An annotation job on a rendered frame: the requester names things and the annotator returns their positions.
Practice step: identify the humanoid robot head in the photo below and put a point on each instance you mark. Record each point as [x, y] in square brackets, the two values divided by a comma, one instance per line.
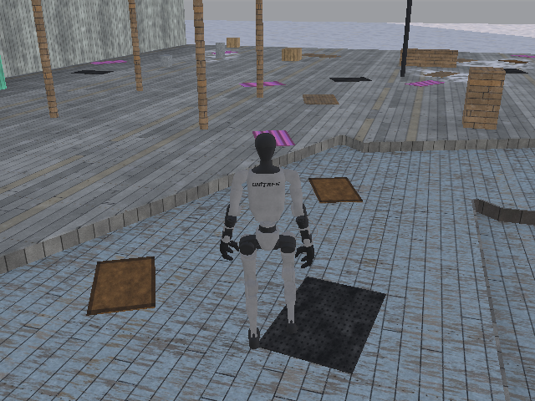
[265, 144]

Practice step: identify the robot right forearm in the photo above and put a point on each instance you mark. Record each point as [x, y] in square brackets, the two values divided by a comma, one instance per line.
[304, 229]

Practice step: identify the robot left hand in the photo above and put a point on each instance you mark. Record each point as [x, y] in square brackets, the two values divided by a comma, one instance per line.
[224, 249]

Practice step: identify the robot right hand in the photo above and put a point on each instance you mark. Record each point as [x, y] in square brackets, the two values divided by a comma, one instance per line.
[310, 255]

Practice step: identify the left robot upper arm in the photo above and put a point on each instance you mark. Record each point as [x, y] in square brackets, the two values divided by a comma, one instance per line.
[239, 178]

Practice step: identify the right robot upper arm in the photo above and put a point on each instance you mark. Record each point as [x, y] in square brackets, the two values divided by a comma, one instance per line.
[296, 193]

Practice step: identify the robot left forearm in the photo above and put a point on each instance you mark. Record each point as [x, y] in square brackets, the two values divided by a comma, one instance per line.
[228, 227]

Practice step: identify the humanoid robot torso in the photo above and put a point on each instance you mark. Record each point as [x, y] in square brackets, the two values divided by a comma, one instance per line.
[266, 194]

